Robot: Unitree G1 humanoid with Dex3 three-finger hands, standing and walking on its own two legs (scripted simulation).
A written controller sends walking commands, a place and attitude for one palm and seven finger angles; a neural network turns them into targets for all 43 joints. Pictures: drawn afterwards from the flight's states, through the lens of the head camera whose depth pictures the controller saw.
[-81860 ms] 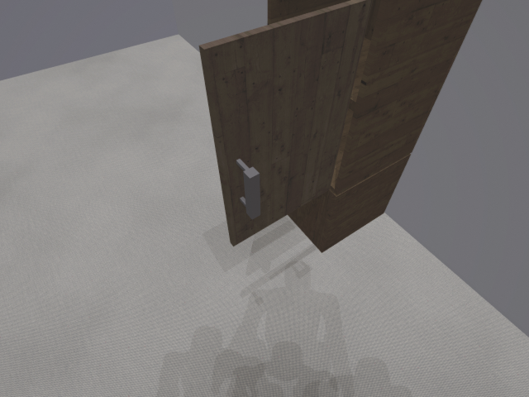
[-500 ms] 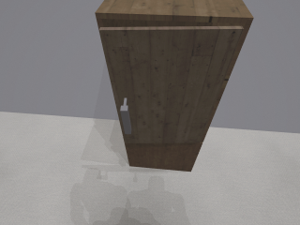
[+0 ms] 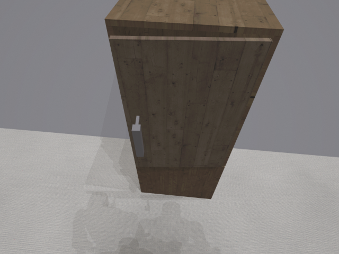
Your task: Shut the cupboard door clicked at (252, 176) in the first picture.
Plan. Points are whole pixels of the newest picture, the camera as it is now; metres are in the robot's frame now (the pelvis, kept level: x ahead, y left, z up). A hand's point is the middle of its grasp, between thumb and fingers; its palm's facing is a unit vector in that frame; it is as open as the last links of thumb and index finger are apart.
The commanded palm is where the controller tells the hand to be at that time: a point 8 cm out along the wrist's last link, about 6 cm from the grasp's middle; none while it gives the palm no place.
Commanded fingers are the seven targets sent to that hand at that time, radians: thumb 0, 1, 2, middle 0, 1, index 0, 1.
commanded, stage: shuffle to correct the standing spot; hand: left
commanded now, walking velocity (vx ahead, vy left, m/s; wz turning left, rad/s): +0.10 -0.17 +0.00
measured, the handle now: (139, 136) +0.50 +0.14 -0.09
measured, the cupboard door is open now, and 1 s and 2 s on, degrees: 6 6 6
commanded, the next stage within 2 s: come to a stop and stand still in 0.70 s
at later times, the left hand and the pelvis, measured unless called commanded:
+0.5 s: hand out of the picture -0.02 +0.12 -0.19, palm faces +0.09 -0.98 -0.15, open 7.3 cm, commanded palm none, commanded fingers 0.00 0.90 0.90 -0.20 -0.30 -0.20 -0.30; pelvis +0.05 -0.03 -0.01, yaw +2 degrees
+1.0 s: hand out of the picture +0.15 +0.09 -0.17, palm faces +0.05 -0.98 -0.21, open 7.3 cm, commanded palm none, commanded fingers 0.00 0.90 0.90 -0.20 -0.30 -0.20 -0.30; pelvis +0.08 -0.10 -0.01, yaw +3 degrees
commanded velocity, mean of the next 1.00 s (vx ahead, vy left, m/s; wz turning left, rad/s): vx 0.03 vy -0.11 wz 0.05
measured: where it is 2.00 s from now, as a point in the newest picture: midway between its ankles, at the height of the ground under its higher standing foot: outside the picture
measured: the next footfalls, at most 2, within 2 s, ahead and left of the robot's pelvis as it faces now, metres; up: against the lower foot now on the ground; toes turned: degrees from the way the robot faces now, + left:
left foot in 0.56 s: +0.11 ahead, +0.05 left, +0.00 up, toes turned +8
right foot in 1.00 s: +0.14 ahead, -0.25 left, +0.00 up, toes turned +0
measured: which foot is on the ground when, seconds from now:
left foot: down 0.00-0.34, up 0.36-0.54, down 0.56-1.00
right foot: down 0.00-0.56, up 0.58-0.98, down 1.00-1.00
